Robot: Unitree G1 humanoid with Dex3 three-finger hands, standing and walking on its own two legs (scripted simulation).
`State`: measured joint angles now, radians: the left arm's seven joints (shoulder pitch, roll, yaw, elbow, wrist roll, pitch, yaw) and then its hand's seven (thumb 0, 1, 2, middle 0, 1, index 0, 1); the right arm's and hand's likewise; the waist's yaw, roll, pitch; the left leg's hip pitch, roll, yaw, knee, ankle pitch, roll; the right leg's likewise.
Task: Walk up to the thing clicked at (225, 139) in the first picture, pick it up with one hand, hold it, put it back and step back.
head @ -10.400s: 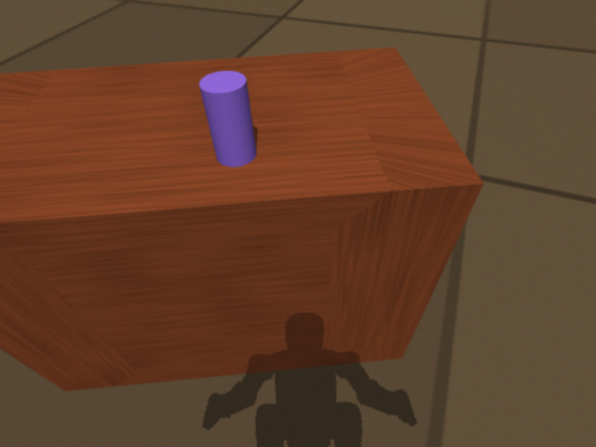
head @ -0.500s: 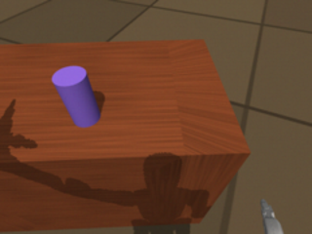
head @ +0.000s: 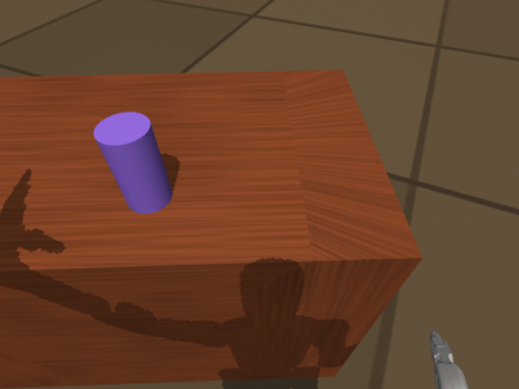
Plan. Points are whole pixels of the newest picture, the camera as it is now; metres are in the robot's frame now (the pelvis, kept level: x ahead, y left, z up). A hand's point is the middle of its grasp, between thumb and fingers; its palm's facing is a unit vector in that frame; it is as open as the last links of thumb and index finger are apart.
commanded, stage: go down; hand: left
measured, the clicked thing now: (137, 166) +0.47 +0.21 +0.11
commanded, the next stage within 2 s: approach in 0.16 s
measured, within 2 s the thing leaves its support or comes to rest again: neither
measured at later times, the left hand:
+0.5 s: hand out of the picture +0.36 +0.39 +0.20, palm faces +0.20 -0.98 -0.01, open 17.6 cm
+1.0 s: hand (112, 186) +0.45 +0.26 +0.08, palm faces +0.17 -0.98 +0.04, open 17.7 cm
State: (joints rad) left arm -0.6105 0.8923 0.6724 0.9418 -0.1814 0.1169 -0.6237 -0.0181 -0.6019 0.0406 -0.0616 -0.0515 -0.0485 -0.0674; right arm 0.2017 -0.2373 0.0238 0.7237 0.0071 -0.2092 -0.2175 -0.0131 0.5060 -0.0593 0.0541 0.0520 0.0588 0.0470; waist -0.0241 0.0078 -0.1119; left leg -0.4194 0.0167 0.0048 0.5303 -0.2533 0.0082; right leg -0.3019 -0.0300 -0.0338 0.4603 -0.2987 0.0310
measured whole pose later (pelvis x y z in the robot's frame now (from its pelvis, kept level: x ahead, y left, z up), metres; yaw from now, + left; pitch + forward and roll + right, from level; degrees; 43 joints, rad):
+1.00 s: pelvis -0.01 +0.00 -0.02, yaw -3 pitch +13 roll -2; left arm -0.63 0.53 0.50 0.89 -0.18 -0.17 -0.25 -0.02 -0.61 0.01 -0.07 -0.05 -0.08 -0.05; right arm 0.25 -0.22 0.00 0.51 -0.01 -0.15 -0.07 -0.01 0.52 -0.05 0.05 0.05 0.06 0.05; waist -0.11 0.00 -0.09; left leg -0.63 0.06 0.02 0.74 -0.34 0.00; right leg -0.52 0.01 -0.01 0.66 -0.37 0.02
